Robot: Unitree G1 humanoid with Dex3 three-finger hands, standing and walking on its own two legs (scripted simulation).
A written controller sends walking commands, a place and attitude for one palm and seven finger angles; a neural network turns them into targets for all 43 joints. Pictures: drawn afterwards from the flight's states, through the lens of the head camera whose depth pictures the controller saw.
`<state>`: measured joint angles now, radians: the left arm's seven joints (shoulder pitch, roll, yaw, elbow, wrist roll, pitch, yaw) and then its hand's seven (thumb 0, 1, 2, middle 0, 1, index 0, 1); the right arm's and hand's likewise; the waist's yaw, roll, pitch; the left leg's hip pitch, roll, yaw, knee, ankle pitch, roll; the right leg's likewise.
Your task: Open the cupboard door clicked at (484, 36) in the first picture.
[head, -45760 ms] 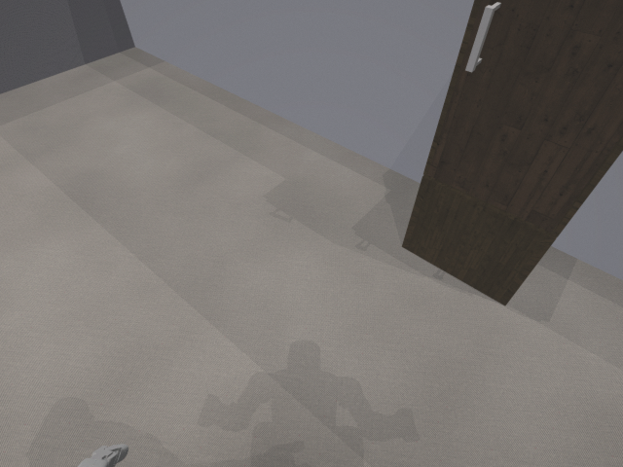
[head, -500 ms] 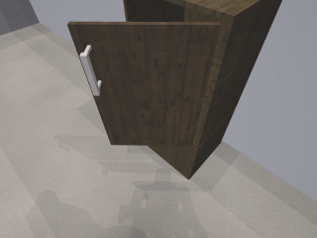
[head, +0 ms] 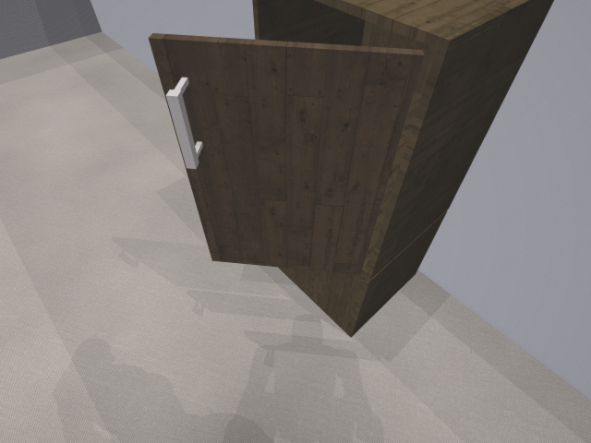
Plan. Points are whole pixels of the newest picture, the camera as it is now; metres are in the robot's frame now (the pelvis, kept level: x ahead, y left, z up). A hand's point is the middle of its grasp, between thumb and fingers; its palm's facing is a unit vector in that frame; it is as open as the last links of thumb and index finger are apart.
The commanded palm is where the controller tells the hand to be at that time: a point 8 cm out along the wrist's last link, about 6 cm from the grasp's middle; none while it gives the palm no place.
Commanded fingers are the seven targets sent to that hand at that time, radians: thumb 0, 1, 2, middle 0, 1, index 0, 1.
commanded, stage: look again from close up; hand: left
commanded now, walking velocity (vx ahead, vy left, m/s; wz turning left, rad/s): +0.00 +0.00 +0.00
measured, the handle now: (187, 125) +0.57 +0.23 +0.11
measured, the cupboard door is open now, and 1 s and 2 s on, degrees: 42 42 42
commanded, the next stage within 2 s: shuffle to correct the standing spot in 1.98 s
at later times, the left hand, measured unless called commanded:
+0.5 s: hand out of the picture +0.05 +0.24 -0.16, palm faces +0.02 -0.96 -0.28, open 7.4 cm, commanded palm none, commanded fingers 0.00 0.90 0.90 -0.20 -0.30 -0.20 -0.30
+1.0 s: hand out of the picture -0.05 +0.23 -0.18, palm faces +0.01 -0.98 -0.18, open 7.4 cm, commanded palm none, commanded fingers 0.00 0.90 0.90 -0.20 -0.30 -0.20 -0.30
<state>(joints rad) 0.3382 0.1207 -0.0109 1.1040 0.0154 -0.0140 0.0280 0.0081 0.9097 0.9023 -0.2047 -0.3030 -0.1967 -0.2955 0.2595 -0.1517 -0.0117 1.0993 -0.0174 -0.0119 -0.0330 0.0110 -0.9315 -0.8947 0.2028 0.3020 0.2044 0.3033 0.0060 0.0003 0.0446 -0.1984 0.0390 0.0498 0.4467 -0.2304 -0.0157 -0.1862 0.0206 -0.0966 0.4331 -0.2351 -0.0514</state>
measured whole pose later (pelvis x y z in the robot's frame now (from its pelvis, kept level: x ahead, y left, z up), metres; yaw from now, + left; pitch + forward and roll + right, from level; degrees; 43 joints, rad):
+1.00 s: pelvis -0.03 +0.06 +0.00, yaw +0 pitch -2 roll +0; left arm 0.33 0.18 -0.01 1.10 0.02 0.00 0.04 0.01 0.91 0.90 -0.20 -0.30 -0.20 -0.30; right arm 0.26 -0.17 0.00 1.12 -0.01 -0.01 -0.01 0.00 -0.91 -0.89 0.20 0.30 0.20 0.30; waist 0.01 -0.02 0.02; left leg -0.20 -0.04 0.09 0.40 -0.17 0.07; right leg -0.19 -0.05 -0.06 0.39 -0.16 0.03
